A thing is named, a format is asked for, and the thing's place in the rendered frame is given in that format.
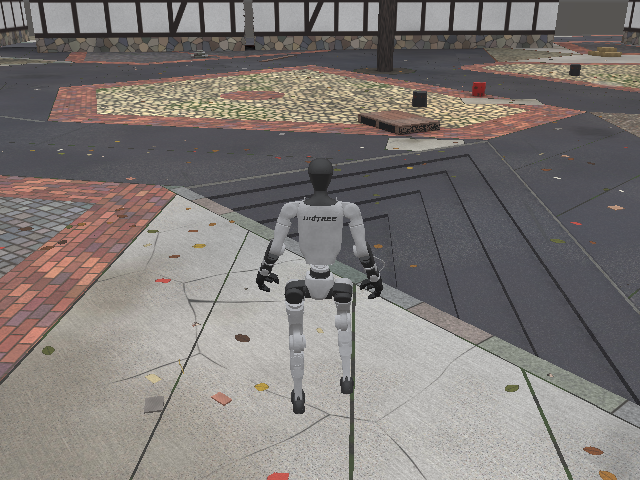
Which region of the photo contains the robot left upper arm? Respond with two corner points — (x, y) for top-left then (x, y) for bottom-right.
(269, 201), (300, 256)

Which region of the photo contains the robot torso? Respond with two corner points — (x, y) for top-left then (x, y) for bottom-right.
(297, 197), (344, 300)

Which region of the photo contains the robot left forearm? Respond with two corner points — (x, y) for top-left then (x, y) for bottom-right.
(259, 240), (279, 276)

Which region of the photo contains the robot right forearm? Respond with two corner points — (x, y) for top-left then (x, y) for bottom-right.
(359, 242), (380, 282)

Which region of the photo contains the robot right upper arm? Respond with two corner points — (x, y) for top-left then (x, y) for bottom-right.
(341, 201), (369, 258)

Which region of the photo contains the right robot hand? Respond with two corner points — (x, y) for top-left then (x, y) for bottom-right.
(360, 276), (383, 299)

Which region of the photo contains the left robot hand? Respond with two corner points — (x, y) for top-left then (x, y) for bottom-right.
(256, 271), (279, 292)

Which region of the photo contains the robot head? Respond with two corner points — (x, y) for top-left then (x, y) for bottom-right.
(303, 158), (338, 206)

